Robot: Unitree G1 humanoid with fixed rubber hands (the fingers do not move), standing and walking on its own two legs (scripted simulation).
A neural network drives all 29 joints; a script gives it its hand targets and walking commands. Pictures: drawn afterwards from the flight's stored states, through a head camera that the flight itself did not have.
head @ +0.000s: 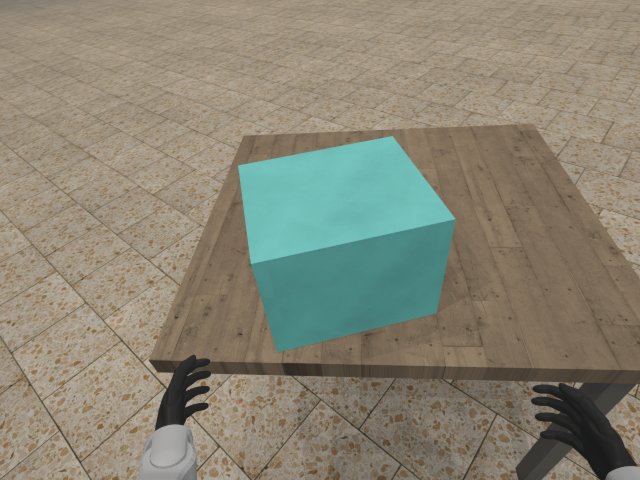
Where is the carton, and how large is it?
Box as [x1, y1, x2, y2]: [238, 136, 455, 351]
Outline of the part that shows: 392,136 238,165 251,265 277,351 436,312 455,219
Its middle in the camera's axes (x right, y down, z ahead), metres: +0.03 +0.01 +0.66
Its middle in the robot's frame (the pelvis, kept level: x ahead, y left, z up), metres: +0.49 +0.01 +0.02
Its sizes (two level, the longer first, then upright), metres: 0.276 0.238 0.212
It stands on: a table, 0.68 m high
